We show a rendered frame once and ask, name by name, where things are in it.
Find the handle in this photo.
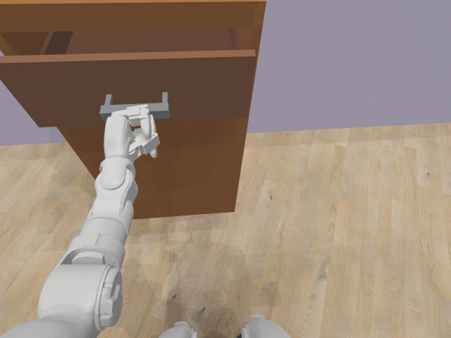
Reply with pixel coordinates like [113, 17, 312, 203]
[99, 92, 170, 121]

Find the right robot thigh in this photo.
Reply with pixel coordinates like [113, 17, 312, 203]
[242, 320, 291, 338]

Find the cabinet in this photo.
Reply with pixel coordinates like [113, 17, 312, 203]
[0, 0, 266, 220]

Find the robot left upper arm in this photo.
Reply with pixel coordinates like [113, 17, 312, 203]
[0, 264, 123, 338]

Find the robot left hand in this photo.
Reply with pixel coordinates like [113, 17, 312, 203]
[104, 104, 160, 164]

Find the robot right shin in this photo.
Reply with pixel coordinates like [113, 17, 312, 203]
[248, 315, 264, 325]

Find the drawer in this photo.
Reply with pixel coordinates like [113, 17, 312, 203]
[0, 28, 256, 127]

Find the left robot forearm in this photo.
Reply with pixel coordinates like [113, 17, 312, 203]
[37, 157, 138, 319]

